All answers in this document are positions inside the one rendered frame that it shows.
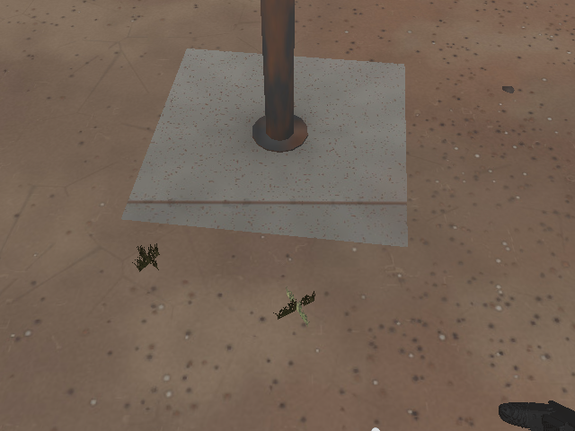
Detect robot right hand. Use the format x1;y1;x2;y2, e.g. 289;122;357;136
499;400;575;431

